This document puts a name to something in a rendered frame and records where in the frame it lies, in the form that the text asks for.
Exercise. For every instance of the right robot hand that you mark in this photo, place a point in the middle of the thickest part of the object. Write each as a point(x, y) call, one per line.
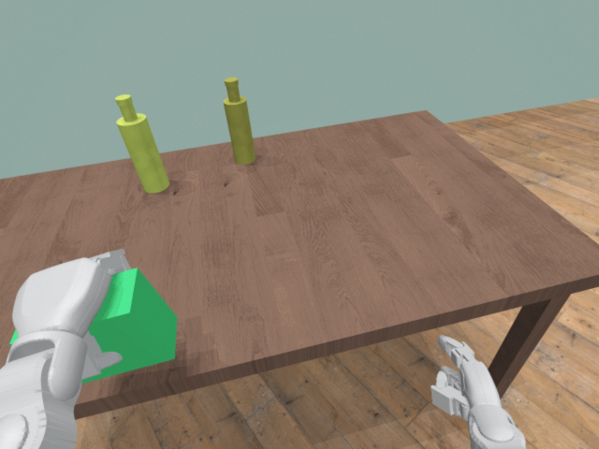
point(457, 393)

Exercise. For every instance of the sponge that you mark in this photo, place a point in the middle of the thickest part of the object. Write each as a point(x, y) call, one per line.
point(135, 322)

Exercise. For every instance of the left robot hand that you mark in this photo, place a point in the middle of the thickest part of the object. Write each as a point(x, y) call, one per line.
point(67, 297)

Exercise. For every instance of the table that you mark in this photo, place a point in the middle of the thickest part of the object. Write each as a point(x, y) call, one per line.
point(334, 238)

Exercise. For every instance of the robot right forearm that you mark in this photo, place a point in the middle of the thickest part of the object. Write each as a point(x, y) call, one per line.
point(491, 427)

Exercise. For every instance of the robot left forearm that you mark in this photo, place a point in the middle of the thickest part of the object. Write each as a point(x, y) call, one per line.
point(39, 386)

